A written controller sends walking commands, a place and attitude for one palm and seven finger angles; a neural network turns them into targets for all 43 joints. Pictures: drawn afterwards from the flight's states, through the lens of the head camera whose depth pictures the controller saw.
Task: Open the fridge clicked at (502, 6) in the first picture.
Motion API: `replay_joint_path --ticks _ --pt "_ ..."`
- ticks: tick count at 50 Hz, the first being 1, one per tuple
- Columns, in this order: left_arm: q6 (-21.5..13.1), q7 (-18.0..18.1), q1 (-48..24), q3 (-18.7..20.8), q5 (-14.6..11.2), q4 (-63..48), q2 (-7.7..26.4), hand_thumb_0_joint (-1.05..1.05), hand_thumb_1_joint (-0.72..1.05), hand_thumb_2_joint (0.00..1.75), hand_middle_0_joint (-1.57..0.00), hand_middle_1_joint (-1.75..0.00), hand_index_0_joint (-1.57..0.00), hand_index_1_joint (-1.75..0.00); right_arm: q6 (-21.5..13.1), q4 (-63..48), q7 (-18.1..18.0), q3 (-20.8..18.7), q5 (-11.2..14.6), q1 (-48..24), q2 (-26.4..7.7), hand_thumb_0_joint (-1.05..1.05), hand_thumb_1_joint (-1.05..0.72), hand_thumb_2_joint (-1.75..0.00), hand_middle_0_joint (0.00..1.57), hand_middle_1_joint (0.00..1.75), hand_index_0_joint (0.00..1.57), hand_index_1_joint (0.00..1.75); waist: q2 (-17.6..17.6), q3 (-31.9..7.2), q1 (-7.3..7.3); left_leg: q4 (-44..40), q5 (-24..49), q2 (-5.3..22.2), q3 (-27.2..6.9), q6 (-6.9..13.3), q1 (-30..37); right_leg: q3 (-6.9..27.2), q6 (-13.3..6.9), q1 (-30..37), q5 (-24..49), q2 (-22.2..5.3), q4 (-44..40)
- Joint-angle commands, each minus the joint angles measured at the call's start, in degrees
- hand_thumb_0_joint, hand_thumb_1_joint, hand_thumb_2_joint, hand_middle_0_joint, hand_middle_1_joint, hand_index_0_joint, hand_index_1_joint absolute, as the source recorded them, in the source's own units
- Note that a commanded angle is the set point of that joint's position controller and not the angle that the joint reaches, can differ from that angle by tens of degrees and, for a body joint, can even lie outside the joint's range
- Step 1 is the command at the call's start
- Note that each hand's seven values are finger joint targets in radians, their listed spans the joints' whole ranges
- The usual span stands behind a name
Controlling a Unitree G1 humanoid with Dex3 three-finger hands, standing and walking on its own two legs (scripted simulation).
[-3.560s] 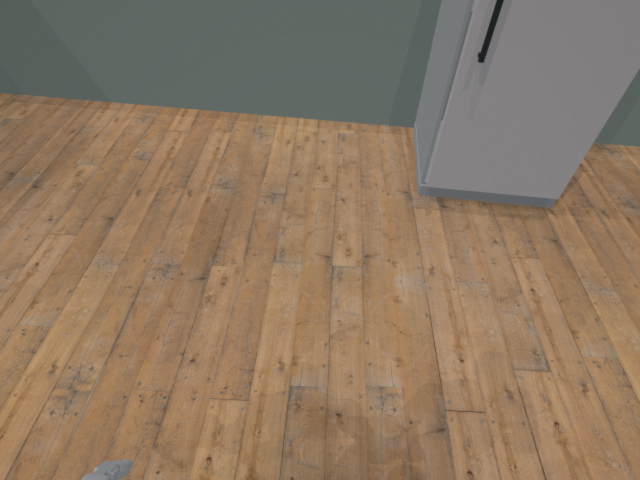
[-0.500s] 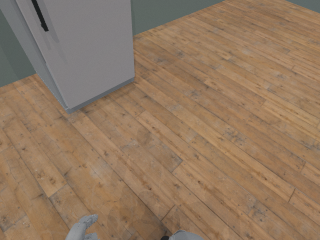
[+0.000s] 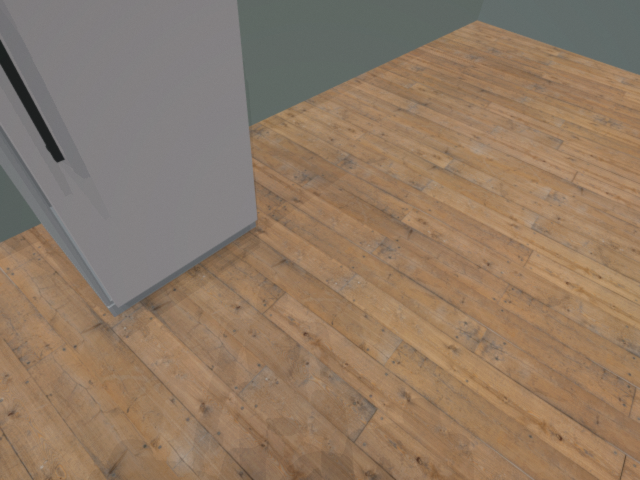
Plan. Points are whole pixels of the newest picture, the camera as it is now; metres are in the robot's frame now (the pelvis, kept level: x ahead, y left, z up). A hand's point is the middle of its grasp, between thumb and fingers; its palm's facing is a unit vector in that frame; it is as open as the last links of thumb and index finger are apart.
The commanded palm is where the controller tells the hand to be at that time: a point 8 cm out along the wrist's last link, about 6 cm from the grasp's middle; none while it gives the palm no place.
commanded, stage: walk to a spot facing it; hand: left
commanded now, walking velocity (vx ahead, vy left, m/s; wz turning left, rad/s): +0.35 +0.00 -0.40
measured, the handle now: out of the picture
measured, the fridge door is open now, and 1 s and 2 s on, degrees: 0 0 0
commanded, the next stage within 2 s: turn to face it in 0.58 s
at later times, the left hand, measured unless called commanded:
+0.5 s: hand (277, 363) +0.33 +0.09 -0.16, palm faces -0.14 -0.96 -0.24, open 7.3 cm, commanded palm none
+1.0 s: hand (278, 343) +0.38 +0.10 -0.19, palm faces +0.06 -0.99 -0.15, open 7.4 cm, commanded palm none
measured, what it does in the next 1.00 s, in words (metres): walks ahead: right foot, then left foot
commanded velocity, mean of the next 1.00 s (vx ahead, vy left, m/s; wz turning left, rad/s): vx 0.21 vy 0.00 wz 0.11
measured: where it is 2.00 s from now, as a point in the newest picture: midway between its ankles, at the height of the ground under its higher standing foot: (363, 441)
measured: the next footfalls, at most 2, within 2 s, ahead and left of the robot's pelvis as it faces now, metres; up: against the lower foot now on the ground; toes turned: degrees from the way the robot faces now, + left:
right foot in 0.38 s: +0.28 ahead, -0.17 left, +0.00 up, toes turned -19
left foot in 0.90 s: +0.50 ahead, +0.01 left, +0.00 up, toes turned +6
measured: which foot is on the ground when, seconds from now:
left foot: down 0.00-0.38, up 0.40-0.88, down 0.90-1.00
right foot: up 0.00-0.36, down 0.38-0.90, up 0.92-1.00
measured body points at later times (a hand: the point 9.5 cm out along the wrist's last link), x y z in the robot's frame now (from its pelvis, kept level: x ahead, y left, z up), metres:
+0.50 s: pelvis +0.21 -0.08 +0.00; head +0.23 -0.11 +0.44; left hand +0.33 +0.15 -0.14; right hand +0.13 -0.29 -0.17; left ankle +0.13 +0.08 -0.63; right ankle +0.25 -0.16 -0.73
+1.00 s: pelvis +0.38 -0.07 -0.01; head +0.42 -0.05 +0.44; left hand +0.38 +0.15 -0.17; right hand +0.46 -0.30 -0.14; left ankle +0.46 +0.00 -0.73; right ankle +0.28 -0.18 -0.65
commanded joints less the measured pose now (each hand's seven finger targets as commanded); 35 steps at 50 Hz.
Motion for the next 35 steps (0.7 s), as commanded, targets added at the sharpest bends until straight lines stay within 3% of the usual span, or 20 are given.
replay_joint_path --ticks 1,4,6,10,13,14,15,16,17,18,19,20,21,22,23,24,26,29,33,35 --pt "-1.09 -0.82 -5.68 0.89 0.79 -6.62 2.44 0.0 0.9 0.9 -0.2 -0.3 -0.2 -0.3 0.01 1.59 -1.4 -1.84 0.33 10.65 -6.98 0.0 -0.9 -0.9 0.2 0.3 0.2 0.3 8.36 3.65 -3.76 -23.52 4.96 17.35 -15.91 4.48 11.26 1.68 1.01 -19.84 7.68 -6.21 11.3" --pt "0.67 -1.03 -3.32 0.96 0.94 -6.21 0.36 0.0 0.9 0.9 -0.2 -0.3 -0.2 -0.3 -0.46 2.19 -1.66 -1.85 0.71 9.89 -6.11 0.0 -0.9 -0.9 0.2 0.3 0.2 0.3 8.64 2.55 -1.39 -24.36 7.28 14.83 -6.61 3.78 9.31 0.24 2.07 -18.44 11.87 -6.86 7.93" --pt "1.38 -1.36 -5.33 1.18 1.17 -7.42 -0.25 0.0 0.9 0.9 -0.2 -0.3 -0.2 -0.3 -0.43 2.6 -1.69 -2.25 0.69 10.66 -5.55 0.0 -0.9 -0.9 0.2 0.3 0.2 0.3 9.86 3.95 -1.56 -25.55 6.92 13.76 -3.5 4.13 9.52 -1.09 2.79 -20.2 14.27 -7.34 3.64" --pt "1.58 -1.97 -11.37 0.98 1.0 -9.99 -0.51 0.0 0.9 0.9 -0.2 -0.3 -0.2 -0.3 -0.05 3.37 -1.46 -2.69 0.59 11.44 -6.71 0.0 -0.9 -0.9 0.2 0.3 0.2 0.3 10.93 6.52 -2.36 -26.08 6.44 13.85 1.02 4.25 10.74 -3.88 3.27 -19.41 16.35 -8.43 -11.16" --pt "1.01 -1.94 -13.57 1.07 0.95 -10.52 -0.28 0.0 0.9 0.9 -0.2 -0.3 -0.2 -0.3 0.48 4.1 -1.2 -3.08 0.33 12.79 -7.55 0.0 -0.9 -0.9 0.2 0.3 0.2 0.3 10.59 6.39 -3.15 -23.36 8.73 14.38 2.29 4.0 12.6 -6.19 2.43 -15.32 15.6 -6.26 -19.0" --pt "0.77 -1.91 -12.99 1.2 0.97 -10.49 0.05 0.0 0.9 0.9 -0.2 -0.3 -0.2 -0.3 0.65 4.28 -1.15 -3.31 0.24 12.67 -8.02 0.0 -0.9 -0.9 0.2 0.3 0.2 0.3 10.89 5.9 -2.68 -21.45 10.64 14.8 2.99 3.66 13.72 -6.79 1.91 -13.58 14.9 -5.54 -20.65" --pt "0.43 -1.88 -11.91 1.34 1.07 -10.13 0.8 0.0 0.9 0.9 -0.2 -0.3 -0.2 -0.3 0.8 4.4 -1.11 -3.46 0.3 12.78 -8.58 0.0 -0.9 -0.9 0.2 0.3 0.2 0.3 9.52 4.29 -2.09 -18.14 15.06 14.92 3.38 3.33 13.95 -7.66 1.2 -9.7 14.19 -4.28 -22.12" --pt "0.07 -1.76 -7.65 1.68 1.09 -8.89 1.72 0.0 0.9 0.9 -0.2 -0.3 -0.2 -0.3 1.02 4.18 -1.08 -3.59 0.36 11.72 -9.59 0.0 -0.9 -0.9 0.2 0.3 0.2 0.3 8.54 1.89 0.26 -11.77 21.9 14.39 4.94 2.63 14.14 -9.21 0.35 -3.94 13.1 -2.44 -23.85" --pt "-0.49 -1.41 -0.44 2.16 1.25 -6.54 3.62 0.0 0.9 0.9 -0.2 -0.3 -0.2 -0.3 1.17 4.04 -0.86 -3.47 0.5 11.3 -9.56 0.0 -0.9 -0.9 0.2 0.3 0.2 0.3 4.57 -2.03 3.78 -0.18 26.98 12.01 6.92 1.09 10.69 -10.34 -0.71 6.94 14.08 -0.07 -27.44" --pt "-1.32 -0.87 7.63 3.47 1.58 -4.14 8.54 0.0 0.9 0.9 -0.2 -0.3 -0.2 -0.3 1.17 3.59 -0.18 -3.03 1.01 11.58 -7.91 0.0 -0.9 -0.9 0.2 0.3 0.2 0.3 -4.46 -7.45 7.51 16.69 18.61 8.21 8.53 -0.85 1.61 -2.06 -2.68 19.24 11.8 -6.15 -31.46" --pt "-1.85 0.02 12.21 5.09 1.15 -3.07 16.0 0.0 0.9 0.9 -0.2 -0.3 -0.2 -0.3 0.9 1.0 0.08 -1.89 1.66 12.48 -3.19 0.0 -0.9 -0.9 0.2 0.3 0.2 0.3 -20.2 -12.71 7.27 34.82 -15.89 -1.04 3.92 -3.43 -15.52 26.12 -8.55 29.55 15.1 -21.72 -39.74" --pt "-1.54 0.66 11.21 4.85 -0.28 -3.35 16.7 0.0 0.9 0.9 -0.2 -0.3 -0.2 -0.3 1.31 -0.53 -0.24 -2.09 1.91 8.48 -4.85 0.0 -0.9 -0.9 0.2 0.3 0.2 0.3 -14.81 -12.72 6.94 41.61 -17.9 -0.51 -5.4 -2.27 -18.88 32.47 -10.64 28.21 15.35 -24.37 -45.77" --pt "-1.74 0.85 6.25 4.53 -0.12 -4.01 14.93 0.0 0.9 0.9 -0.2 -0.3 -0.2 -0.3 1.23 0.18 -0.12 -2.33 1.96 7.31 -4.6 0.0 -0.9 -0.9 0.2 0.3 0.2 0.3 -11.85 -9.9 5.04 44.45 -12.16 1.93 -7.79 -1.9 -19.71 28.11 -10.16 24.05 13.1 -23.19 -45.98" --pt "-1.79 1.07 1.59 3.56 -0.23 -5.31 11.28 0.0 0.9 0.9 -0.2 -0.3 -0.2 -0.3 1.18 0.54 -0.27 -2.4 1.63 5.52 -4.32 0.0 -0.9 -0.9 0.2 0.3 0.2 0.3 -6.36 -6.12 3.48 43.99 -7.31 3.52 -8.96 -1.86 -19.55 23.82 -9.21 17.68 14.85 -21.74 -45.57" --pt "-2.05 1.09 -1.74 2.45 -0.05 -6.17 9.12 0.0 0.9 0.9 -0.2 -0.3 -0.2 -0.3 1.48 1.18 -0.34 -2.13 1.2 5.59 -4.1 0.0 -0.9 -0.9 0.2 0.3 0.2 0.3 -3.85 -3.3 1.53 40.84 -4.25 4.9 -9.85 -1.93 -17.41 18.02 -7.89 11.07 16.73 -19.53 -45.65" --pt "-2.54 1.03 -3.5 1.58 0.05 -6.16 6.99 0.0 0.9 0.9 -0.2 -0.3 -0.2 -0.3 2.07 2.28 -0.4 -2.01 0.8 6.59 -3.44 0.0 -0.9 -0.9 0.2 0.3 0.2 0.3 -1.9 -1.79 -0.16 38.03 -2.09 5.06 -9.61 -2.12 -14.08 13.46 -6.52 5.86 20.05 -17.56 -46.55" --pt "-3.11 1.15 -4.39 0.85 0.41 -5.57 5.6 0.0 0.9 0.9 -0.2 -0.3 -0.2 -0.3 3.23 3.88 -0.33 -1.71 0.63 10.34 -2.24 0.0 -0.9 -0.9 0.2 0.3 0.2 0.3 -2.18 -1.69 -2.59 33.68 -0.28 4.57 -8.7 -2.74 -11.87 6.76 -5.73 3.16 24.49 -15.88 -47.48" --pt "-3.7 1.28 -2.69 0.29 0.46 -4.18 4.3 0.0 0.9 0.9 -0.2 -0.3 -0.2 -0.3 3.93 3.54 -0.02 -1.72 0.72 8.83 -1.61 0.0 -0.9 -0.9 0.2 0.3 0.2 0.3 -2.51 0.01 -3.07 28.01 2.02 3.8 -8.32 -3.44 -13.31 3.63 -5.98 3.47 29.0 -14.66 -48.6" --pt "-4.09 1.41 -0.93 -0.18 0.36 -2.9 4.2 0.0 0.9 0.9 -0.2 -0.3 -0.2 -0.3 3.89 1.24 0.65 -1.66 1.06 2.74 -1.63 0.0 -0.9 -0.9 0.2 0.3 0.2 0.3 -1.91 2.38 -2.1 19.15 5.63 3.54 -8.18 -3.57 -16.66 0.75 -6.08 7.32 28.89 -15.29 -49.8" --pt "-4.07 1.6 0.39 -0.67 0.32 -2.15 3.81 0.0 0.9 0.9 -0.2 -0.3 -0.2 -0.3 3.75 0.27 0.75 -1.31 1.19 -0.44 -1.37 0.0 -0.9 -0.9 0.2 0.3 0.2 0.3 -2.3 3.61 -1.46 13.41 6.03 2.69 -7.26 -3.25 -16.41 -0.82 -5.71 9.44 35.62 -15.38 -48.56"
